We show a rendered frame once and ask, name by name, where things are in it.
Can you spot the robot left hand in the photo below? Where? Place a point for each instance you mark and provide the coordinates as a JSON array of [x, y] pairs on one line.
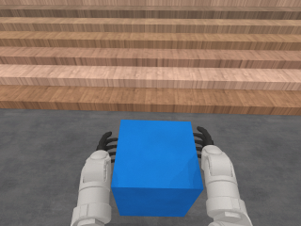
[[104, 141]]

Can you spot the left robot forearm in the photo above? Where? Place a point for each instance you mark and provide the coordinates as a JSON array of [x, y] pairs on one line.
[[93, 207]]

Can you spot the carton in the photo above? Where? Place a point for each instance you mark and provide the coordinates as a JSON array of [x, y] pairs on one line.
[[156, 171]]

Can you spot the right robot forearm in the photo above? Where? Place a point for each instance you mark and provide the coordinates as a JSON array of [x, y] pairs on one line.
[[224, 202]]

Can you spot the robot right hand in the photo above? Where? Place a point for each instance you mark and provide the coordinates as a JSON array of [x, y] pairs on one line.
[[206, 139]]

